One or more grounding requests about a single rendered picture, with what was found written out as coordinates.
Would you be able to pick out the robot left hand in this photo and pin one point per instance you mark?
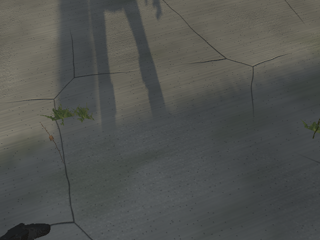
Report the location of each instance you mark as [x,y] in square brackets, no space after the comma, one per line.
[27,232]

